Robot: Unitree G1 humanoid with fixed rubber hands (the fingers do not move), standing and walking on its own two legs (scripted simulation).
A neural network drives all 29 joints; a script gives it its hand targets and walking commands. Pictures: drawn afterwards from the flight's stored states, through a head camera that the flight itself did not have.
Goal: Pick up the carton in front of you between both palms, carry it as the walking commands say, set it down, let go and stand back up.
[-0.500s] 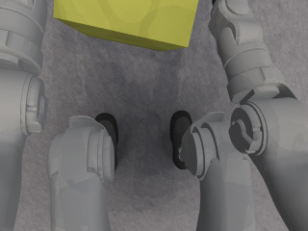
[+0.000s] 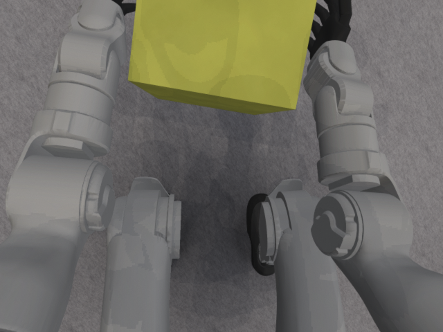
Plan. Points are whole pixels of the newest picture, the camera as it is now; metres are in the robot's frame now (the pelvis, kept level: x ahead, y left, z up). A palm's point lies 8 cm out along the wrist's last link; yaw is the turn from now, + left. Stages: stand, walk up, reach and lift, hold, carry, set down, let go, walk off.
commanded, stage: reach and lift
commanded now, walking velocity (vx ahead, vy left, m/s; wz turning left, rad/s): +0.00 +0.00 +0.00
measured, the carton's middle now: (219, 41) +0.54 +0.03 -0.20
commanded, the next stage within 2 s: none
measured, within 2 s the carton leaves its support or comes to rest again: neither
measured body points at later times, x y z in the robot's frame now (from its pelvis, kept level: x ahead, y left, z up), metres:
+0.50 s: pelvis -0.01 -0.01 +0.12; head +0.26 +0.03 +0.47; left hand +0.51 +0.18 +0.05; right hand +0.50 -0.12 +0.05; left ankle +0.10 +0.12 -0.35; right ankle +0.11 -0.14 -0.35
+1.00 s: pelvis +0.04 -0.01 +0.25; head +0.19 +0.02 +0.67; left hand +0.45 +0.17 +0.21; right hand +0.46 -0.13 +0.21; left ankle +0.10 +0.12 -0.35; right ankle +0.11 -0.14 -0.35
